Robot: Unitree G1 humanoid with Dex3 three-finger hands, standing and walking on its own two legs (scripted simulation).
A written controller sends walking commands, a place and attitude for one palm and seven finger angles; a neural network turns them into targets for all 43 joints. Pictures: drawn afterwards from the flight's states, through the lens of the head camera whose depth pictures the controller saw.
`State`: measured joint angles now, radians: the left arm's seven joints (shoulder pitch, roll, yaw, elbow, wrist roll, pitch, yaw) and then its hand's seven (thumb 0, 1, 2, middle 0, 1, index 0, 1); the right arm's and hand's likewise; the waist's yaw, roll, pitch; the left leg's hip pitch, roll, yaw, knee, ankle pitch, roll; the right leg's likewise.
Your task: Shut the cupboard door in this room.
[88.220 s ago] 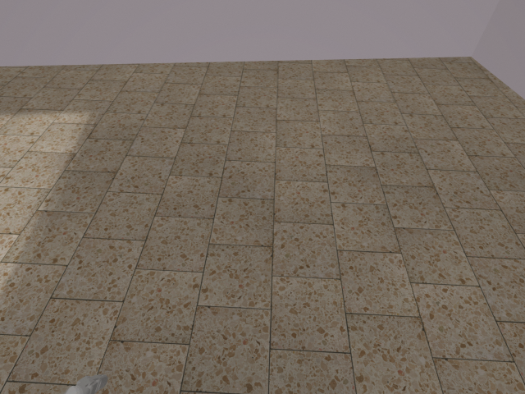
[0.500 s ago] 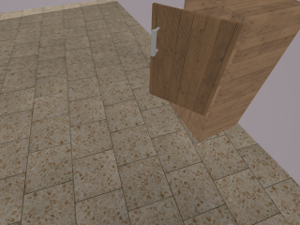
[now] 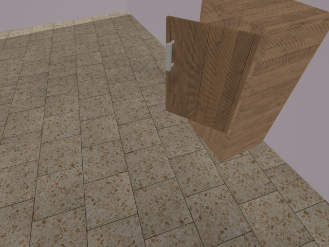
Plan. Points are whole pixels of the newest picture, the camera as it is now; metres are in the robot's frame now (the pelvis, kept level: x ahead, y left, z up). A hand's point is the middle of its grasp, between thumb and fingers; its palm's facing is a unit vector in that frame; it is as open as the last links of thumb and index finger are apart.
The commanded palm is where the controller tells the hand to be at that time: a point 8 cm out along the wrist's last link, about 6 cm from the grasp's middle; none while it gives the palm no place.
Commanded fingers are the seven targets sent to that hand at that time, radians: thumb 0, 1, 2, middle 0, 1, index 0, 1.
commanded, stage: let the arm hang, fingers relaxed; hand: left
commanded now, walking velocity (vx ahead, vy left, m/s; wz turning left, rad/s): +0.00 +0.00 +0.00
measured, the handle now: (170, 55) +0.98 +0.02 -0.03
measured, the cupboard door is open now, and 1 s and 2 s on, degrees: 35 35 35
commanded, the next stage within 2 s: look to check the result in 0.30 s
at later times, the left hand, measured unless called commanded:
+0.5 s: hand out of the picture +0.01 +0.17 -0.18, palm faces +0.02 -0.98 -0.19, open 7.3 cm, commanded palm none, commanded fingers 0.00 0.90 0.90 -0.20 -0.30 -0.20 -0.30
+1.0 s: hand out of the picture +0.03 +0.18 -0.17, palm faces +0.02 -0.98 -0.20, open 7.3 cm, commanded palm none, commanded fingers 0.00 0.90 0.90 -0.20 -0.30 -0.20 -0.30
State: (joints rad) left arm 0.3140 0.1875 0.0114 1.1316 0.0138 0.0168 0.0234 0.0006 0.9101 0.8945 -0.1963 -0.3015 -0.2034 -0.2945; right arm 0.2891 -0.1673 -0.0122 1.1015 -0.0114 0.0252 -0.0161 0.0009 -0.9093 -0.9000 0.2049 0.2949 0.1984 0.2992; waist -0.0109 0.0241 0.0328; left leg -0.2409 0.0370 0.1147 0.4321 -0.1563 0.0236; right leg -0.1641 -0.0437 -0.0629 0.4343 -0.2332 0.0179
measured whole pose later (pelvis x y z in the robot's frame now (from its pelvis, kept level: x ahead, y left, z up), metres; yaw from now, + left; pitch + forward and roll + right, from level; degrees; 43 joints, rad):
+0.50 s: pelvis +0.02 +0.00 +0.00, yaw +0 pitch -2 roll +0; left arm 0.28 0.16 0.01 1.14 0.01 0.01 0.03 0.00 0.91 0.89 -0.20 -0.30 -0.20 -0.29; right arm 0.28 -0.15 -0.01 1.13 -0.01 0.01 -0.03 0.00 -0.91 -0.90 0.20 0.29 0.20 0.30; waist -0.01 0.00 0.05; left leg -0.21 0.04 0.11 0.41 -0.17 0.02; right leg -0.12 -0.04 -0.06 0.40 -0.24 0.02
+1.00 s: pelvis +0.03 +0.00 +0.00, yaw +0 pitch -2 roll +0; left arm 0.25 0.18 0.01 1.15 0.01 0.00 0.02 0.00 0.91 0.89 -0.20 -0.30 -0.20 -0.29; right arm 0.24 -0.18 -0.01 1.13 -0.01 0.01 -0.03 0.00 -0.91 -0.90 0.20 0.29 0.20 0.30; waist -0.01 -0.01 0.05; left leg -0.18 0.04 0.11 0.39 -0.18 0.01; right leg -0.09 -0.04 -0.07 0.37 -0.24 0.02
